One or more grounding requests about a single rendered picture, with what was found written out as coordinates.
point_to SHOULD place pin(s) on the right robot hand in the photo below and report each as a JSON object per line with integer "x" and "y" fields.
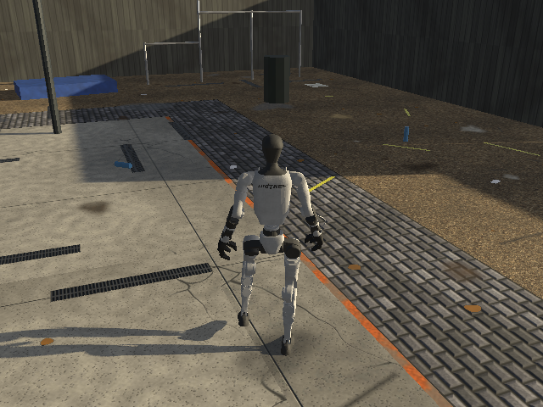
{"x": 313, "y": 239}

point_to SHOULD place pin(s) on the left robot hand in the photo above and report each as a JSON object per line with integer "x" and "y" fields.
{"x": 224, "y": 246}

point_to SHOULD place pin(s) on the robot right upper arm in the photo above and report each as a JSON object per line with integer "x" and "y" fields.
{"x": 299, "y": 180}

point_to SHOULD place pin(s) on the left robot thigh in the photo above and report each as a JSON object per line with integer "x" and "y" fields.
{"x": 251, "y": 248}

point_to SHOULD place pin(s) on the robot left forearm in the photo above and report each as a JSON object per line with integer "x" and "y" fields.
{"x": 229, "y": 227}

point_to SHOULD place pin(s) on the robot right forearm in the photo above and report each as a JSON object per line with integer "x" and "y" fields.
{"x": 314, "y": 224}

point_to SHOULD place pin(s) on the left robot foot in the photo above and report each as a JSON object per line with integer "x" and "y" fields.
{"x": 243, "y": 320}

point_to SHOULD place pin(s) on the robot left upper arm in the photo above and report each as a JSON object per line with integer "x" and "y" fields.
{"x": 240, "y": 195}

